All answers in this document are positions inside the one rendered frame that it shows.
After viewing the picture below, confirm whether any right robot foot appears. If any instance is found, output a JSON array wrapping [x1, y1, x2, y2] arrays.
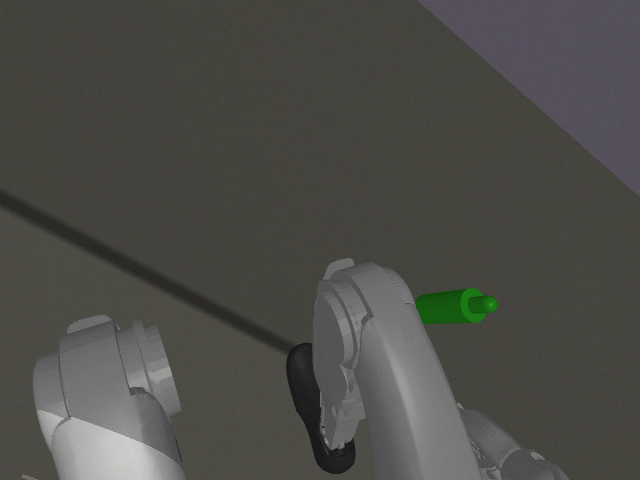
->
[[286, 343, 355, 474]]

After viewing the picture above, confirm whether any right robot hand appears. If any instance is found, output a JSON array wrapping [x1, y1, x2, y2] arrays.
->
[[456, 401, 523, 480]]

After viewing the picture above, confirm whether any right robot arm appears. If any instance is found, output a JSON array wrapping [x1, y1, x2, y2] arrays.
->
[[500, 448, 570, 480]]

